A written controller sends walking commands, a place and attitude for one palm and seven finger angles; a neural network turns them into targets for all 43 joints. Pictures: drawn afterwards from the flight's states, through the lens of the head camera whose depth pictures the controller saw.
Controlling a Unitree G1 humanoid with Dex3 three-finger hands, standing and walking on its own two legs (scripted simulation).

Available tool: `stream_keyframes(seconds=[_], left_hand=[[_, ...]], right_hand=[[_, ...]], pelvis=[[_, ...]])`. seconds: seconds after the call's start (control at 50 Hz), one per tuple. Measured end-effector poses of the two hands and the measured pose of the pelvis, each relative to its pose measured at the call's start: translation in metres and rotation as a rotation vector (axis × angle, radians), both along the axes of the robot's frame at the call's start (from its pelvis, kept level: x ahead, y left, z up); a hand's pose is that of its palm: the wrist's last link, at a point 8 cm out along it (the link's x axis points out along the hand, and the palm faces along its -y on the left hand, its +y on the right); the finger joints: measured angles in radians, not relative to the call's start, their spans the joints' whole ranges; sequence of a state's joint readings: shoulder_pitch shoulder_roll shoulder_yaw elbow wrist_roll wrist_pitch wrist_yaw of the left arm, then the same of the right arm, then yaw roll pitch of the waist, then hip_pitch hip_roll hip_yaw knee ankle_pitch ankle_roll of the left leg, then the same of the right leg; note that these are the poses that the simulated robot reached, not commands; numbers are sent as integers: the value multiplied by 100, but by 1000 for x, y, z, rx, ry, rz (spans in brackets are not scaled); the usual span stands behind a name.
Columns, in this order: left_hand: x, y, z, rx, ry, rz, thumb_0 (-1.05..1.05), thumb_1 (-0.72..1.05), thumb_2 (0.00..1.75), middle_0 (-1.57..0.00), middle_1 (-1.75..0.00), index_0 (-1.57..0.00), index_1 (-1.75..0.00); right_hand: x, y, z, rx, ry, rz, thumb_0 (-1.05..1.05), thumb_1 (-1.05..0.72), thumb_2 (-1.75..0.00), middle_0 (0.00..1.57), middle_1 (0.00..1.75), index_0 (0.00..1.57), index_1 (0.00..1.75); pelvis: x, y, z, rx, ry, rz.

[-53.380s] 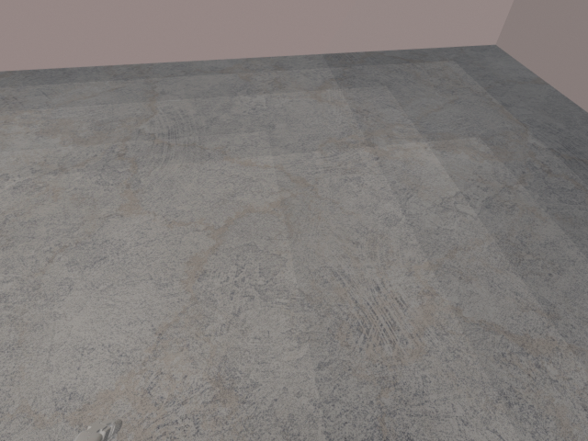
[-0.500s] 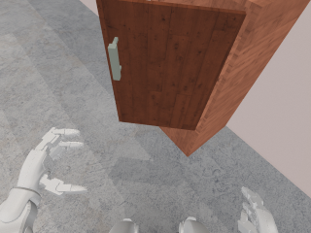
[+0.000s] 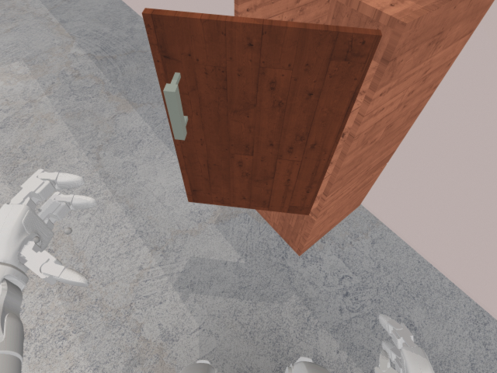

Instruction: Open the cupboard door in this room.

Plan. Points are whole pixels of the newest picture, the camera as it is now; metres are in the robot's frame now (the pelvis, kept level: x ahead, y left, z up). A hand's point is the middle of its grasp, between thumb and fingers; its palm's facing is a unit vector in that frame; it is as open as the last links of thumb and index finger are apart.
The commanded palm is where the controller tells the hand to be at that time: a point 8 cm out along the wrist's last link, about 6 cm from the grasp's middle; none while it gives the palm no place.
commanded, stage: raise the hand with hooked fingers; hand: left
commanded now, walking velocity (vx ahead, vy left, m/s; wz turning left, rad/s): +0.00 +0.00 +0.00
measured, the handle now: (178, 107) +0.59 +0.18 +0.05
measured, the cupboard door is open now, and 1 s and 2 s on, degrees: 45 45 45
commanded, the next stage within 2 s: move the hooked fingers beside the handle in 0.46 s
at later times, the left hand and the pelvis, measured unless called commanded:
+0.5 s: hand (71, 239) +0.28 +0.27 +0.07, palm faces -0.03 -1.00 -0.04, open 14.0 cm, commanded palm +0.26 +0.32 +0.07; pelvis -0.01 +0.00 +0.00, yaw -1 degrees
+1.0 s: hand (98, 193) +0.36 +0.26 +0.07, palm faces -0.06 -1.00 -0.02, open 14.0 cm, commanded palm +0.33 +0.31 +0.06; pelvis -0.01 +0.00 +0.00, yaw -1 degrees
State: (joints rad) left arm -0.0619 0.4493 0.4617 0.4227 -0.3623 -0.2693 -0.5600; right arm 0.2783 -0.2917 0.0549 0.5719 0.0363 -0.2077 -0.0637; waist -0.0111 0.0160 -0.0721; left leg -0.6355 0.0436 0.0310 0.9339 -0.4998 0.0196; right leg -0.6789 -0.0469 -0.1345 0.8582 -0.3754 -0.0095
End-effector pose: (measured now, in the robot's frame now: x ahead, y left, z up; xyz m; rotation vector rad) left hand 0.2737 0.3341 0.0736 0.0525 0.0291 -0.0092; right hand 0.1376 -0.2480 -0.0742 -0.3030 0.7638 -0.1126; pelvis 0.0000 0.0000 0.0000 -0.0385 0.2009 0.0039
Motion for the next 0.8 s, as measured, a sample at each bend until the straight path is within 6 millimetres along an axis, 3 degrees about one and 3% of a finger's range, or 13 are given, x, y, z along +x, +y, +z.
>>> stream_keyframes(seconds=[0.22, 0.62, 0.8], left_hand=[[1, -12, -10, -21, 15, -30, -2, -49, 30, -30, -120, -30, -120], [-11, -3, -5, -21, -2, -12, -2, -49, 30, -30, -120, -30, -120], [25, -11, -7, -30, -11, -49, -2, -50, 30, -30, -120, -30, -120]], right_hand=[[-18, -13, 7, -20, 15, -38, 1, -91, -90, 20, 30, 21, 30], [-10, 6, 6, 9, -23, 1, 1, -91, -90, 21, 30, 21, 30], [-21, 1, -2, -23, 24, -10, 1, -91, -90, 21, 30, 21, 30]], pelvis=[[-2, 0, 3, 9, 4, -19], [-10, 3, 3, 7, -15, -9], [-16, 4, -1, 5, 1, 0]])
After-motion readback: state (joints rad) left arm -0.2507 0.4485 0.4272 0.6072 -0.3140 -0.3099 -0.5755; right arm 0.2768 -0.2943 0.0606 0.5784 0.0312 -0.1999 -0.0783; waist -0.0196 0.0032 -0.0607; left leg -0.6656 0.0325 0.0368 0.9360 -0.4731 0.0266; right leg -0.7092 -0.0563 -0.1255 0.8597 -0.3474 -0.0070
